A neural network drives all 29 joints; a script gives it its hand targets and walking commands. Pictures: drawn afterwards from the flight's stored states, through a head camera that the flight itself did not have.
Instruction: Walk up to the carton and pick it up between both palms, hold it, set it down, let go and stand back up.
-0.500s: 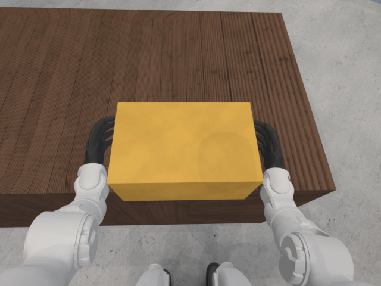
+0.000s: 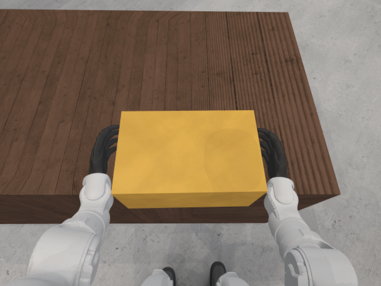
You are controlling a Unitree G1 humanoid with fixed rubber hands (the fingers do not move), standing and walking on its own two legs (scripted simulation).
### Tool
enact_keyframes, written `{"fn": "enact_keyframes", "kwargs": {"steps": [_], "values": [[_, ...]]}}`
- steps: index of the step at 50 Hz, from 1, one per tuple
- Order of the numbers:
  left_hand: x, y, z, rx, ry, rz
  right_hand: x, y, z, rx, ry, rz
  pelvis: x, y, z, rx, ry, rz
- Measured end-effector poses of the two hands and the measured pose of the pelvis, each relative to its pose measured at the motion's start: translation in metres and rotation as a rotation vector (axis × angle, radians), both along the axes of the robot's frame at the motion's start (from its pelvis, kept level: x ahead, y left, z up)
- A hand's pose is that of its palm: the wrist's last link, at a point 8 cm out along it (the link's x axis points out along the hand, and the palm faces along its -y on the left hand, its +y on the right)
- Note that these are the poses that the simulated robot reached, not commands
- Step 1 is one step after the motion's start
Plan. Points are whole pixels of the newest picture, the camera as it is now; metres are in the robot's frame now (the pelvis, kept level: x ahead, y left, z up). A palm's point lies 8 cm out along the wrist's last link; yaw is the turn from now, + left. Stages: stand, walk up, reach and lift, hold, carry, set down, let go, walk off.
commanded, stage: reach and lift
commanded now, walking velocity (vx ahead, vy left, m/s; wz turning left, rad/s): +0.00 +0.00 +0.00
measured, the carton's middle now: (188, 161) +0.39 +0.01 -0.07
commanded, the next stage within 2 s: none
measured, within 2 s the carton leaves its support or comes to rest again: leaves its support in 0.12 s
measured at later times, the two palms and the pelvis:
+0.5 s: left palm (90, 139) +0.38 +0.19 +0.06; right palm (295, 154) +0.37 -0.19 +0.03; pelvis +0.03 -0.01 +0.02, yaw +2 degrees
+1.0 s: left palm (79, 132) +0.37 +0.19 +0.11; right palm (310, 147) +0.36 -0.19 +0.09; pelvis +0.01 -0.01 +0.04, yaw +2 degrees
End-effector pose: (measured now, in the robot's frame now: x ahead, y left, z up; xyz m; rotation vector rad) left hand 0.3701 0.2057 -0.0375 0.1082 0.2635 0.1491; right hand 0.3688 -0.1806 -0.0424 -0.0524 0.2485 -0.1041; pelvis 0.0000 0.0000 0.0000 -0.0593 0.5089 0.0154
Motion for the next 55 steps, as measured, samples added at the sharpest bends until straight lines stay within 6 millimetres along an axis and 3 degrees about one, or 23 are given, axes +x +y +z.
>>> {"fn": "enact_keyframes", "kwargs": {"steps": [10, 24, 34, 55], "values": [[0.002, -0.003, 0.017, 0.009, 0.010, -0.013, -0.004, -0.002, 0.008, 0.071, 0.017, -0.025, 0.010, -0.002, 0.004, 0.006, -0.023, 0.008], [0.013, -0.011, 0.092, 0.018, -0.089, -0.035, -0.002, -0.010, 0.073, 0.132, -0.069, -0.054, 0.025, -0.007, 0.023, 0.035, -0.207, 0.026], [0.003, -0.006, 0.113, -0.027, -0.083, -0.014, -0.003, -0.006, 0.103, 0.110, -0.055, -0.033, 0.024, -0.012, 0.033, 0.045, -0.311, 0.040], [0.002, -0.016, 0.150, -0.077, -0.083, -0.013, -0.010, -0.016, 0.135, 0.120, -0.050, -0.046, 0.013, -0.009, 0.038, 0.046, -0.388, 0.018]]}}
